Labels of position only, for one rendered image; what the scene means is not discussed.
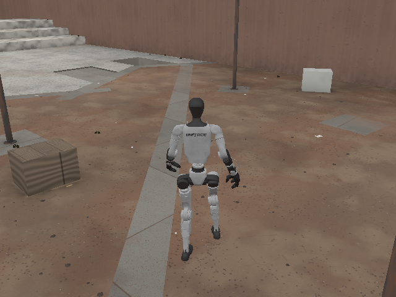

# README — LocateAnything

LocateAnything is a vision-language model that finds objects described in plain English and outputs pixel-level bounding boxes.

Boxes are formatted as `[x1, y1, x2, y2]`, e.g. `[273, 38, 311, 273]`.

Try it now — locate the humanoid robot head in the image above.
[186, 98, 207, 127]

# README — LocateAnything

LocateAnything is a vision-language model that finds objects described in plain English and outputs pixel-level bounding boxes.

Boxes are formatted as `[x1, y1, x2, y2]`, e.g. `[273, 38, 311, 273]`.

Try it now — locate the left robot upper arm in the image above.
[168, 124, 184, 158]

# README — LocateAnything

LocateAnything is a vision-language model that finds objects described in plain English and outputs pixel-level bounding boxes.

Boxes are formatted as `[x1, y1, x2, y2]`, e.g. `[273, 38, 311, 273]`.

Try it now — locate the right robot forearm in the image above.
[223, 149, 237, 176]

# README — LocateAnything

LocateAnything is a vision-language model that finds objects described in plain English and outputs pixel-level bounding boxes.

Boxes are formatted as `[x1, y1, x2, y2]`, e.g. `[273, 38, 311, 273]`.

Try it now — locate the robot right shin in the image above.
[210, 195, 219, 231]

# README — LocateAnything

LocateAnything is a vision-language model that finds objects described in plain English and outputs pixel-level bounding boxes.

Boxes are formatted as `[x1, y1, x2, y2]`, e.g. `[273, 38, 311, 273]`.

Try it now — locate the robot left hand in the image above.
[166, 161, 181, 172]

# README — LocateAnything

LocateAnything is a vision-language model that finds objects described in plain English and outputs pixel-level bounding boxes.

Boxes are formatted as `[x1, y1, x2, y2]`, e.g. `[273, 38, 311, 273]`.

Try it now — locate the right robot upper arm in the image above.
[210, 124, 228, 159]

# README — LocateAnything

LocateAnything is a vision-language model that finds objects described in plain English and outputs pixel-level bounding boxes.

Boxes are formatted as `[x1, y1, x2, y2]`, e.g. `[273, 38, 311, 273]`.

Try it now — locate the robot right hand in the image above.
[226, 173, 240, 189]

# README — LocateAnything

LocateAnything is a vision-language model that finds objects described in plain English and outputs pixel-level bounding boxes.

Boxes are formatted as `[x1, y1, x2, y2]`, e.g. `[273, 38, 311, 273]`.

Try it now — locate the left robot forearm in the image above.
[166, 148, 174, 166]

